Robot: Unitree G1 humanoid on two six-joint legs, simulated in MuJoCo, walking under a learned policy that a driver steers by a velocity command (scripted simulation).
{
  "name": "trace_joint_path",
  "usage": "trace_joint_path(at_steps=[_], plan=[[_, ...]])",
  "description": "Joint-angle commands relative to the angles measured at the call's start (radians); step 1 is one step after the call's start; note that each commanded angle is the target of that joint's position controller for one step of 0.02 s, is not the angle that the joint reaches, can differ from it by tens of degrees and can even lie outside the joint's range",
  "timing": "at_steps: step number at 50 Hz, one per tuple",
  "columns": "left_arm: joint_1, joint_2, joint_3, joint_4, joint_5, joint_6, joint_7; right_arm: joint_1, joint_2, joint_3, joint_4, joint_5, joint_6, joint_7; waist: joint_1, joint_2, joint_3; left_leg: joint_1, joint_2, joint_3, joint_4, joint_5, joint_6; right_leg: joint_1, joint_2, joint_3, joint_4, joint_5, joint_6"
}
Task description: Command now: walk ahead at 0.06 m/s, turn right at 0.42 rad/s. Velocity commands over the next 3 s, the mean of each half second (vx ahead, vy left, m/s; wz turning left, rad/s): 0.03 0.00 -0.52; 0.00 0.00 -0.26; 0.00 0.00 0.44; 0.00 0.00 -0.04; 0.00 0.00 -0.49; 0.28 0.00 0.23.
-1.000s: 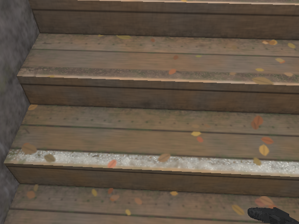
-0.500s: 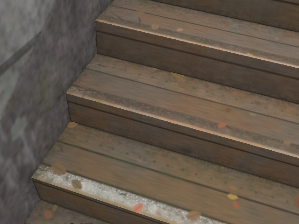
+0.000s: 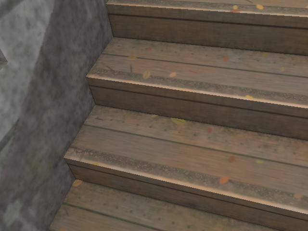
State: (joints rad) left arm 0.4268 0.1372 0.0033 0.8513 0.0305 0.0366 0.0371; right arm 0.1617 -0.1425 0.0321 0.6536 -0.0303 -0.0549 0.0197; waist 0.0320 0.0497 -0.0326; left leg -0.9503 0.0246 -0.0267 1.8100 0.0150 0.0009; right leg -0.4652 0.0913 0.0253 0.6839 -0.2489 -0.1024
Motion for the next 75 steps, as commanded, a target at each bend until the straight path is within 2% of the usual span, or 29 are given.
trace_joint_path(at_steps=[1, 5, 9, 14, 19, 25, 28, 29, 30, 31, 33, 36, 39, 41, 43, 48, 50, 52, 54, 57, 60, 62, 64, 68, 70, 71, 72, 73, 75], plan=[[-0.128, 0.141, 0.025, -0.165, -0.011, 0.011, 0.031, 0.026, -0.028, 0.002, -0.071, 0.005, 0.023, -0.037, -0.053, -0.114, -0.075, -0.087, 0.015, 0.013, -0.066, 0.033, -0.083, 0.121, -0.151, 0.327, -0.217, 0.136, 0.04], [-0.156, 0.159, 0.029, -0.252, 0.001, 0.033, 0.055, 0.004, -0.061, -0.026, -0.104, 0.027, 0.041, -0.079, -0.014, -0.192, -0.068, -0.107, 0.007, -0.029, -0.021, -0.009, -0.139, 0.182, -0.182, 0.46, -0.259, 0.003, -0.011], [-0.147, 0.164, 0.038, -0.29, -0.005, 0.034, 0.056, 0.025, -0.075, -0.032, -0.098, 0.027, 0.032, -0.098, 0.008, -0.138, -0.007, -0.193, -0.027, -0.073, 0.079, -0.138, -0.147, 0.306, -0.197, 0.539, -0.258, 0.076, -0.071], [-0.248, 0.131, 0.037, -0.375, -0.006, 0.023, 0.05, -0.021, -0.064, -0.028, -0.109, 0.022, 0.036, -0.083, -0.003, -0.129, 0.011, -0.045, -0.027, -0.064, -0.334, -0.177, -0.165, 0.345, -0.175, 0.542, -0.251, 0.21, -0.089], [-0.355, 0.198, 0.057, -0.439, 0.002, 0.042, 0.052, 0.004, -0.099, -0.035, -0.116, 0.023, 0.033, -0.061, -0.027, -0.174, -0.073, 0.16, -0.033, -0.091, -0.467, -0.36, -0.143, 0.356, -0.242, 0.595, -0.217, 0.594, -0.114], [-0.423, 0.217, 0.076, -0.474, -0.053, 0.039, 0.041, 0.034, -0.186, -0.077, -0.114, 0.022, 0.027, -0.066, -0.045, -0.176, -0.095, 0.444, -0.028, -0.044, -0.954, -0.443, -0.127, 0.381, -0.197, 0.52, -0.193, 0.988, -0.045], [-0.395, 0.197, 0.071, -0.461, -0.055, 0.017, 0.016, 0.073, -0.22, -0.108, -0.056, 0.048, 0.0, -0.053, -0.046, -0.163, -0.124, 0.694, -0.029, -0.001, -1.515, 0.021, -0.097, 0.423, -0.095, 0.438, -0.062, 0.843, 0.018], [-0.329, 0.16, 0.065, -0.449, -0.034, 0.012, 0.002, 0.045, -0.242, -0.114, -0.046, 0.028, -0.008, -0.048, -0.001, -0.001, -0.136, 0.868, 0.089, -0.075, -1.471, 0.429, -0.063, 0.245, -0.013, 0.33, 0.125, 0.322, 0.064], [-0.279, 0.127, 0.056, -0.44, -0.012, -0.007, -0.011, 0.061, -0.248, -0.107, -0.059, 0.013, -0.002, -0.05, 0.001, 0.242, -0.19, 1.102, 0.322, -0.262, -1.294, 1.18, 0.095, -0.038, 0.094, 0.24, 0.345, -0.354, 0.122], [-0.182, 0.203, 0.086, -0.366, -0.039, -0.026, -0.03, 0.067, -0.252, -0.117, -0.11, -0.019, 0.016, -0.061, -0.013, 0.174, -0.268, 1.096, 0.479, -0.347, -1.24, 1.237, 0.242, -0.155, 0.113, 0.212, 0.689, -0.524, 0.213], [-0.299, 0.2, 0.078, -0.359, -0.078, -0.028, -0.041, 0.024, -0.204, -0.114, -0.145, -0.037, 0.043, -0.079, -0.029, 0.035, -0.177, 0.957, 0.388, -0.27, -1.266, 0.755, 0.27, -0.273, 0.012, 0.133, 0.995, -0.43, 0.27], [-0.413, 0.145, 0.038, -0.397, -0.057, -0.011, -0.041, -0.01, -0.197, -0.09, -0.15, 0.001, 0.072, -0.108, -0.036, 0.057, -0.033, 0.819, 0.242, -0.149, -1.362, 0.419, 0.259, -0.302, -0.006, 0.057, 1.031, -0.294, 0.274], [-0.496, 0.097, 0.004, -0.414, -0.059, -0.026, -0.038, 0.035, -0.188, -0.09, -0.146, 0.012, 0.093, -0.116, -0.073, 0.089, -0.029, 0.898, 0.226, -0.105, -1.421, 0.282, 0.254, -0.327, -0.059, 0.043, 0.752, -0.259, 0.271], [-0.404, 0.053, -0.013, -0.355, -0.045, -0.018, -0.03, -0.007, -0.13, -0.069, -0.137, 0.013, 0.1, -0.109, -0.038, 0.11, -0.089, 0.822, 0.166, -0.026, -1.429, 0.322, 0.22, -0.083, -0.105, -0.029, 0.447, -0.225, 0.259], [-0.372, 0.026, -0.013, -0.31, -0.042, -0.014, -0.016, 0.046, -0.125, -0.07, -0.094, 0.012, 0.09, -0.094, -0.059, 0.159, -0.084, 0.759, 0.187, -0.056, -1.477, 0.308, 0.228, 0.098, -0.126, -0.054, 0.211, -0.169, 0.245], [-0.311, 0.11, 0.032, -0.258, -0.02, -0.019, 0.018, 0.07, -0.194, -0.099, -0.061, 0.02, 0.071, -0.065, -0.033, 0.118, -0.006, 0.735, 0.181, -0.18, -1.432, 0.087, 0.19, 0.241, -0.088, -0.024, -0.235, 0.057, 0.161], [-0.279, 0.172, 0.052, -0.279, 0.0, -0.019, 0.03, 0.079, -0.18, -0.106, -0.06, 0.02, 0.034, -0.049, -0.045, -0.013, -0.076, 0.609, 0.113, -0.146, -1.347, -0.114, 0.11, 0.414, -0.198, 0.061, -0.182, 0.379, 0.126], [-0.199, 0.163, 0.064, -0.284, 0.018, -0.009, 0.028, -0.016, -0.111, -0.091, -0.059, 0.048, 0.032, -0.069, 0.04, -0.259, -0.064, 0.39, -0.026, 0.023, -1.085, -0.447, 0.01, 0.372, -0.344, 0.21, -0.307, -0.034, -0.056], [-0.228, 0.142, 0.054, -0.334, 0.034, -0.003, 0.036, -0.041, -0.164, -0.118, -0.063, 0.055, 0.057, -0.087, 0.063, -0.312, -0.014, 0.246, -0.04, -0.018, -0.406, -0.679, -0.075, 0.251, -0.495, 0.368, -0.406, -0.005, -0.21], [-0.346, 0.135, 0.03, -0.347, 0.004, -0.026, 0.051, 0.078, -0.122, -0.099, -0.07, 0.042, 0.085, -0.083, -0.049, -0.154, -0.011, 0.108, -0.021, -0.108, 0.049, -0.531, -0.103, 0.213, -0.425, 0.202, -0.308, 0.126, -0.137], [-0.312, 0.149, 0.03, -0.33, -0.007, -0.032, 0.066, 0.011, -0.125, -0.072, -0.121, 0.017, 0.071, -0.047, -0.032, -0.087, 0.018, 0.106, -0.005, -0.042, -0.246, -0.323, -0.133, 0.268, -0.36, 0.064, -0.275, 0.182, -0.132], [-0.278, 0.17, 0.045, -0.333, 0.003, -0.027, 0.073, -0.07, -0.087, -0.041, -0.148, 0.016, 0.067, -0.033, 0.009, -0.124, -0.007, 0.147, 0.025, 0.017, -0.55, -0.341, -0.141, 0.326, -0.371, 0.02, -0.276, 0.204, -0.127], [-0.289, 0.208, 0.059, -0.321, -0.029, -0.011, 0.059, -0.023, -0.063, -0.022, -0.163, 0.012, 0.095, -0.033, -0.024, -0.255, -0.061, 0.406, 0.024, 0.064, -0.789, -0.471, -0.094, 0.23, -0.363, -0.035, -0.288, 0.256, -0.128], [-0.275, 0.247, 0.075, -0.299, -0.047, -0.01, 0.033, 0.058, -0.158, -0.066, -0.157, 0.03, 0.112, -0.036, -0.019, -0.24, -0.049, 0.571, 0.007, 0.117, -1.134, -0.344, -0.004, 0.207, -0.429, -0.017, -0.212, 0.168, -0.066], [-0.192, 0.194, 0.063, -0.249, -0.025, -0.005, 0.021, 0.106, -0.225, -0.104, -0.127, 0.013, 0.106, -0.033, -0.015, -0.022, -0.039, 0.776, -0.013, 0.046, -1.299, -0.184, 0.052, 0.055, -0.307, -0.158, 0.063, -0.088, 0.059], [-0.259, 0.126, 0.044, -0.304, 0.007, -0.01, 0.016, 0.128, -0.32, -0.124, -0.171, -0.01, 0.107, -0.048, -0.032, 0.263, -0.024, 0.936, 0.228, -0.334, -1.307, 0.237, 0.168, -0.297, -0.191, -0.201, 0.452, -0.408, 0.191], [-0.315, 0.151, 0.049, -0.315, -0.021, -0.017, 0.029, 0.173, -0.334, -0.125, -0.218, -0.053, 0.085, -0.038, -0.124, 0.245, -0.204, 0.864, 0.366, -0.607, -1.449, 0.001, 0.342, -0.319, -0.131, 0.011, 0.741, -0.412, 0.233], [-0.353, 0.15, 0.047, -0.317, -0.047, -0.027, 0.029, 0.12, -0.307, -0.114, -0.229, -0.049, 0.072, -0.037, -0.111, 0.125, -0.143, 0.798, 0.326, -0.594, -1.494, -0.319, 0.359, -0.376, -0.142, 0.082, 0.863, -0.318, 0.234], [-0.325, 0.172, 0.057, -0.303, -0.036, -0.033, 0.02, -0.015, -0.234, -0.086, -0.243, -0.002, 0.072, -0.057, -0.039, 0.042, 0.004, 0.664, 0.243, -0.482, -1.465, -0.453, 0.262, -0.406, -0.153, 0.088, 0.978, -0.138, 0.23]])
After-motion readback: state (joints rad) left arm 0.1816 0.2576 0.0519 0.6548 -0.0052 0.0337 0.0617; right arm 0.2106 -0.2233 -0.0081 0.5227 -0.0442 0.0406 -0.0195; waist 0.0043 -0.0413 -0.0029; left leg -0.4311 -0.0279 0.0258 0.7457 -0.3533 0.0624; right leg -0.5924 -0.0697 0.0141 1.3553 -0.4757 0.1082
